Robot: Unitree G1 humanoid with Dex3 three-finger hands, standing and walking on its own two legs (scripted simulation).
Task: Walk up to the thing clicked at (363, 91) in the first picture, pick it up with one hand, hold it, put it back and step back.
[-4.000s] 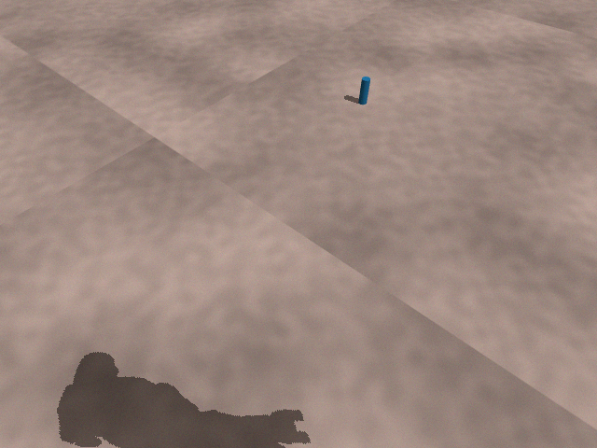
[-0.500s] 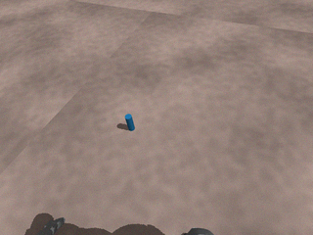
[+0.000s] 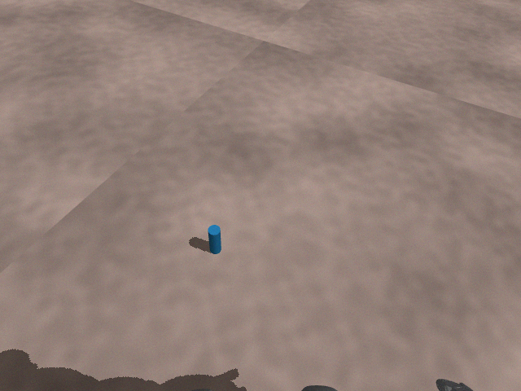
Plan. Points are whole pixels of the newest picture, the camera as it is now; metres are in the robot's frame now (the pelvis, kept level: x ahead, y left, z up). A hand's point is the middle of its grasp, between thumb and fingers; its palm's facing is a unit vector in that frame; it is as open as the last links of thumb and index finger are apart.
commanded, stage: walk up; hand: left
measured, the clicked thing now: (214, 240) +0.77 +0.14 -0.69
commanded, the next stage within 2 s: none
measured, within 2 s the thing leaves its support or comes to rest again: neither
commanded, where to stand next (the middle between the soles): +0.34 -0.03 m, yaw -4 degrees
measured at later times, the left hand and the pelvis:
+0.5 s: hand (121, 325) +0.25 +0.24 -0.11, palm faces -0.05 -0.90 -0.43, open 7.4 cm; pelvis +0.16 -0.03 +0.00, yaw -3 degrees
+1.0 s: hand (116, 292) +0.33 +0.29 -0.16, palm faces -0.11 -0.94 -0.32, open 7.4 cm; pelvis +0.26 +0.03 +0.00, yaw -3 degrees
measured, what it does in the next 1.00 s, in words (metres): walks ahead: right foot, then left foot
